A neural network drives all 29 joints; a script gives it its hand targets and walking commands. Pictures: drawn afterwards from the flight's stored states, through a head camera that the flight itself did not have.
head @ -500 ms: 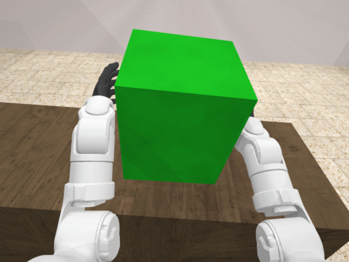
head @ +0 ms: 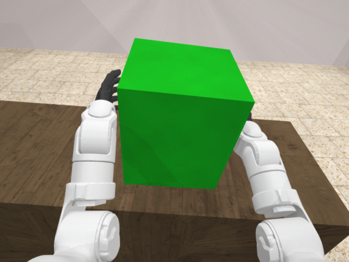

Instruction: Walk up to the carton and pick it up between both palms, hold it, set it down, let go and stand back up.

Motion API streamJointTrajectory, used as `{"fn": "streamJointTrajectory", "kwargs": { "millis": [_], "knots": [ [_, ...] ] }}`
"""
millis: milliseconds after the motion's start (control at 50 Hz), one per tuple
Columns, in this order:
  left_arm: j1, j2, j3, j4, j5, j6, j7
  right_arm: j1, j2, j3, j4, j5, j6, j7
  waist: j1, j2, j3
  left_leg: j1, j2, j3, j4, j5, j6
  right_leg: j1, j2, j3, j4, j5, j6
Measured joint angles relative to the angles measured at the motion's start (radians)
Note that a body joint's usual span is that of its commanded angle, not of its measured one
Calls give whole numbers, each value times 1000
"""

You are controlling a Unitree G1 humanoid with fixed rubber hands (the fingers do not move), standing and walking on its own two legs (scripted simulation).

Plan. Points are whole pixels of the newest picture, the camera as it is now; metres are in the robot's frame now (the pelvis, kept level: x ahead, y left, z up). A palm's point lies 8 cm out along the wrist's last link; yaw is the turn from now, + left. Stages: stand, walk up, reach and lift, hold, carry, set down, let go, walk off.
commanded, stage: hold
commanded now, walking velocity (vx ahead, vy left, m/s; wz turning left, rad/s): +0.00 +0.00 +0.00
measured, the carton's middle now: (176, 117) +0.36 +0.01 +0.20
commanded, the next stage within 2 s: none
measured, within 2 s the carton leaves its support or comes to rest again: neither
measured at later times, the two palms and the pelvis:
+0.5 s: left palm (107, 101) +0.36 +0.16 +0.24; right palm (242, 121) +0.37 -0.14 +0.20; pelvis +0.01 +0.00 +0.00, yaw +0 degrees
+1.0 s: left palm (105, 99) +0.35 +0.16 +0.24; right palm (242, 118) +0.36 -0.14 +0.20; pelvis +0.00 +0.00 +0.00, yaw +0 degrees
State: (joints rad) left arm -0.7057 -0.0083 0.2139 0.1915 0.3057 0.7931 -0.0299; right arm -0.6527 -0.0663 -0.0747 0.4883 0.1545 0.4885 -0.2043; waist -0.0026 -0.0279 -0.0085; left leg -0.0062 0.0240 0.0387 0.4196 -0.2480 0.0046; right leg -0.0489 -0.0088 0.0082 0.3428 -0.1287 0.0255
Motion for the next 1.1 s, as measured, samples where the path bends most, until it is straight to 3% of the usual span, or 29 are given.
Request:
{"fn": "streamJointTrajectory", "kwargs": {
  "millis": [1100],
  "knots": [
    [0, 0, 0, -45, -10, -16, 4, 0, 0, 0, -41, 0, -25, -6, 0, 0, 0, 0, 0, 0, -10, 1, 0, -4, 0, 0, 0, -5, 0]
  ]
}}
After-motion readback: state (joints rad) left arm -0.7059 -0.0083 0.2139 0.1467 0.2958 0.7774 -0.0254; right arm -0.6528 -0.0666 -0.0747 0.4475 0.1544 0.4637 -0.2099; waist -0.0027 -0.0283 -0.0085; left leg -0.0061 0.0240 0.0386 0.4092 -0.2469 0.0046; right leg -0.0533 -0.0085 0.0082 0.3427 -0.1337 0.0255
